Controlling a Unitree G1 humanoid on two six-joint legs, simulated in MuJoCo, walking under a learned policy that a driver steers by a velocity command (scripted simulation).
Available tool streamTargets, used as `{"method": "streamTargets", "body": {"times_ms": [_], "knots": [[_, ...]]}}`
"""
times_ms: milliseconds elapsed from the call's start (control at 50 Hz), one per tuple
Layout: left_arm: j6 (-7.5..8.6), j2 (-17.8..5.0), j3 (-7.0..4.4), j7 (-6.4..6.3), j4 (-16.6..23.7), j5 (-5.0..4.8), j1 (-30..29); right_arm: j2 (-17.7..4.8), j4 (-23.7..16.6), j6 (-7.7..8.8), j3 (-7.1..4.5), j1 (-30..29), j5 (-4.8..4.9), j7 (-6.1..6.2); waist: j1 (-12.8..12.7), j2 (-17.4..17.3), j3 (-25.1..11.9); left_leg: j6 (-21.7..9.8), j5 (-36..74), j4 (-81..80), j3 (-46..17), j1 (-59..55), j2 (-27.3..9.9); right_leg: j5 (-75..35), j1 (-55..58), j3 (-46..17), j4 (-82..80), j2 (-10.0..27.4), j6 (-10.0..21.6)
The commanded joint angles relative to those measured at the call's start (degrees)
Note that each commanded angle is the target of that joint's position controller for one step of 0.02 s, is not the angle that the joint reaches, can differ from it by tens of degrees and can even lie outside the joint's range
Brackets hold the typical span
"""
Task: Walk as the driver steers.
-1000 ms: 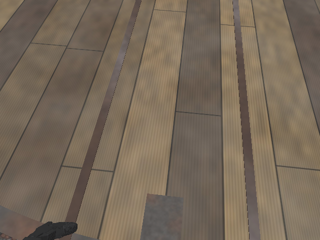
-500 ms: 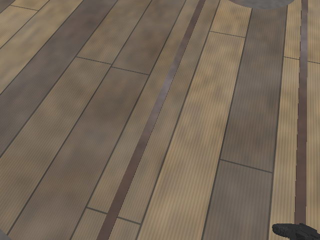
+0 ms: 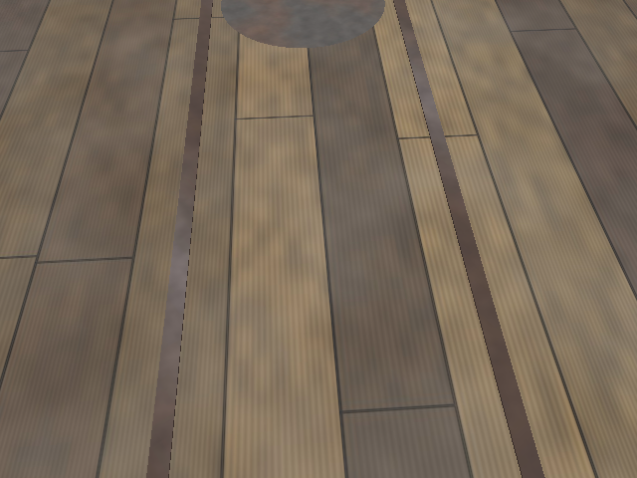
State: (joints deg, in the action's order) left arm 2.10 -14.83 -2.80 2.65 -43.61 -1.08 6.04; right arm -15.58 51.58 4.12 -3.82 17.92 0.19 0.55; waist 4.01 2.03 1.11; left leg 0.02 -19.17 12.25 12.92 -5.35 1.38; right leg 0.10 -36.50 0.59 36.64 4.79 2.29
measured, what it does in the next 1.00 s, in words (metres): walks ahead: right foot, then left foot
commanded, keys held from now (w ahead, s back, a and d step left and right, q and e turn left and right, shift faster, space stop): w+e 0.20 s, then w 0.24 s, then q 0.56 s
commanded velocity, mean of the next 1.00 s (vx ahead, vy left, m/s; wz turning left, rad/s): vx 0.33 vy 0.00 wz -0.03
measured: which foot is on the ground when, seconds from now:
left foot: down 0.00-0.08, up 0.10-0.54, down 0.56-1.00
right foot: up 0.00-0.06, down 0.08-0.58, up 0.60-1.00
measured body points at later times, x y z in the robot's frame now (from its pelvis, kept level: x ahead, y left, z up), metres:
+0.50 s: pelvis +0.29 -0.03 +0.01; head +0.32 -0.05 +0.45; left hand +0.39 +0.24 -0.11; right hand +0.45 -0.31 -0.09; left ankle +0.50 +0.07 -0.70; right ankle +0.18 -0.11 -0.73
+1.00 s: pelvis +0.45 -0.05 +0.00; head +0.48 -0.05 +0.45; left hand +0.61 +0.23 -0.09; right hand +0.58 -0.34 -0.10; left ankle +0.50 +0.05 -0.73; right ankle +0.50 -0.19 -0.72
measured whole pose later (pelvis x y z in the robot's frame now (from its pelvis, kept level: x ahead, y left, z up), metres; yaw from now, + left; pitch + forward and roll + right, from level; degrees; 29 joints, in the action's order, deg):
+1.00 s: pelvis +0.45 -0.05 +0.00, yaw +2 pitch +3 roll +0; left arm 0.9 -16.3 -3.1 -2.0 -40.5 0.0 8.0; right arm -17.9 41.6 -2.0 -4.7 11.1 0.9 1.4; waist 2.1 -0.5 1.0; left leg -1.7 -8.5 28.1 -10.9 21.4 7.2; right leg 15.3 -23.2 -6.6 34.3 -1.4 -3.5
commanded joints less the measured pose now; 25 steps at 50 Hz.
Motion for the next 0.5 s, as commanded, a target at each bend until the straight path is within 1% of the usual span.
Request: {"method": "streamTargets", "body": {"times_ms": [20,40,60,80,100,120,140,160,180,200,220,240,260,280,320,360,400,440,460,500], "knots": [[0.71,-5.04,-1.47,1.05,6.5,-0.07,-4.49,-11.19,-2.56,-1.05,-2.71,-0.33,0.61,0.86,-1.81,-6.11,1.55,-6.77,51.34,5.85,-2.09,-2.8,-17.65,7.53,0.53,4.55,-1.04,-3.48,2.72],[0.53,-6.23,-2.22,1.09,6.19,-0.08,-0.62,-12.31,-2.79,-1.57,-3.02,-0.96,0.72,1.2,-4.37,-7.8,-1.16,-6.01,59.71,12.19,-1.69,-2.18,-17.76,10.28,6.55,5.82,-0.73,-5.35,4.05],[0.45,-8.74,-3.72,0.81,4.4,-0.28,7.18,-12.45,-3.2,-2.03,-2.96,-2.09,0.79,1.49,-8.9,-7.17,-5.26,-4.69,62.62,22.5,-0.35,0.44,-16.12,8.86,16.92,6.49,-3.33,-7.8,5.84],[0.11,-12.9,-5.79,-0.18,2.11,-0.28,16.84,-11.68,-3.99,-1.82,-2.52,-2.17,0.44,1.77,-13.48,-3.92,-10.37,-2.29,51.66,37.6,-0.06,11.53,-13.83,6.42,33.96,0.52,-6.02,-6.13,8.61],[0.02,-19.77,-7.21,-1.04,1.61,-0.73,18.58,-3.23,-7.02,-0.26,0.17,3.4,-1.76,0.67,-8.27,11.64,-15.63,1.63,1.49,59.45,-2.09,38.98,-3.47,11.33,56.51,-29.21,-7.96,9.3,18.92],[0.63,-16.77,-5.98,-1.01,3.43,-0.31,19.69,-5.19,-7.7,2.43,0.39,-0.19,-0.16,-0.34,-10.34,8.07,-24.07,1.35,-15.06,68.5,-15.91,48.08,1.42,18.05,62.5,-49.2,-17.96,15.24,23.56],[1.18,-13.06,-4.85,-0.97,3.22,0.33,18.02,-8.62,-9.45,3.96,-0.64,-6.68,2.23,-1.09,-11.95,4.56,-16.77,-0.29,-10.38,68.61,-18.6,53.4,-2.18,15.34,58.34,-40.72,-19.37,13.26,19.74],[1.57,-11.31,-4.36,-1.06,3.56,0.16,14.77,-8.04,-10.08,4.71,-0.31,-8.35,2.18,-1.05,-9.84,0.87,-11.11,-1.28,-5.37,63.76,-18.18,52.55,-4.76,11.33,50.01,-33.14,-19.28,10.79,17.43],[1.63,-9.49,-3.78,-1.11,4.35,0.12,10.66,-7.97,-9.5,4.75,-0.58,-8.54,0.75,-0.64,-7.14,-1.98,-6.82,-0.96,-2.67,58.24,-17.78,49.03,-6.63,5.39,41.04,-27.4,-19.93,8.48,15.8],[1.65,-7.97,-3.17,-1.34,5.46,0.77,8.04,-8.58,-9.18,4.12,-1.09,-7.55,-0.2,-0.41,-4.94,-1.46,-5.0,-0.52,-0.64,55.33,-17.88,44.55,-7.9,0.1,34.51,-23.87,-21.39,7.01,15.38],[1.65,-7.76,-3.03,-1.52,6.09,1.21,6.71,-8.42,-8.96,3.29,-1.21,-6.07,-0.3,-0.54,-3.48,0.0,-4.48,0.25,0.02,53.56,-17.72,41.57,-8.4,-3.26,30.49,-22.38,-22.45,6.61,15.73],[1.81,-7.71,-2.99,-1.7,6.18,1.04,6.22,-7.68,-8.61,2.57,-1.15,-4.8,-0.44,-0.59,-2.75,-0.07,-4.17,1.17,0.6,50.93,-17.05,40.3,-8.76,-5.91,28.05,-20.14,-23.25,6.11,15.7],[1.99,-8.05,-3.03,-1.95,5.87,0.9,6.78,-6.75,-8.53,2.01,-0.95,-4.98,-0.67,-0.58,-2.7,-0.15,-3.74,2.0,2.54,48.31,-16.16,39.71,-8.73,-8.04,26.0,-17.61,-23.97,5.36,15.41],[2.12,-8.75,-3.17,-2.3,5.37,0.83,7.65,-5.79,-9.04,1.65,-0.64,-6.56,-0.83,-0.49,-3.03,-0.08,-2.96,2.76,5.57,44.96,-15.43,40.0,-8.56,-9.39,24.61,-15.42,-24.71,4.54,14.92],[2.15,-9.43,-3.27,-2.83,4.41,0.64,9.36,-4.5,-10.14,1.48,-0.04,-10.52,-0.95,-0.6,-4.5,0.49,-1.84,3.38,14.13,36.18,-14.77,39.62,-8.0,-9.62,23.52,-11.76,-25.23,2.66,13.03],[2.04,-9.61,-3.24,-3.04,3.65,0.46,10.79,-3.64,-10.9,1.73,0.44,-14.38,-0.63,-1.0,-6.4,1.3,-1.29,3.18,22.82,27.38,-14.06,36.85,-6.48,-5.46,22.89,-9.22,-25.17,1.0,10.99],[2.07,-9.92,-3.21,-2.96,2.5,0.36,13.04,-3.76,-11.77,2.0,0.58,-17.84,0.0,-1.45,-8.19,1.91,-0.35,2.75,27.62,22.54,-13.76,35.59,-5.22,-0.04,23.95,-10.11,-25.62,1.95,10.43],[1.99,-9.98,-3.21,-2.85,1.3,0.14,14.61,-4.67,-12.65,2.26,0.43,-20.14,0.35,-1.85,-9.02,2.19,0.96,1.69,26.87,19.65,-14.55,37.35,-5.03,1.54,27.8,-11.96,-24.37,3.97,10.32],[1.76,-9.74,-3.12,-2.98,0.77,0.25,14.77,-5.1,-12.89,2.46,0.32,-20.5,0.06,-2.13,-8.87,2.15,1.61,0.78,25.63,17.88,-14.44,39.06,-4.67,-2.3,31.0,-11.82,-22.52,4.71,9.8],[1.16,-9.85,-3.16,-3.38,-0.03,0.78,14.79,-5.77,-12.7,2.93,0.08,-19.11,-0.46,-2.78,-8.06,2.97,0.61,-1.35,22.78,15.92,-13.89,38.34,-3.8,-11.6,35.71,-11.32,-18.08,6.04,8.09]]}}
